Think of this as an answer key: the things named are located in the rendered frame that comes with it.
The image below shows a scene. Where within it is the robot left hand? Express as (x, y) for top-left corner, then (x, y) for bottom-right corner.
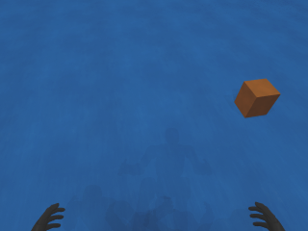
(31, 203), (65, 231)

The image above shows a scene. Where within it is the carton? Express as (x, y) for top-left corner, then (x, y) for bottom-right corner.
(234, 78), (281, 118)

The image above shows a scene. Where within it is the robot right hand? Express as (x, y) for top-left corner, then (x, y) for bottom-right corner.
(248, 202), (285, 231)

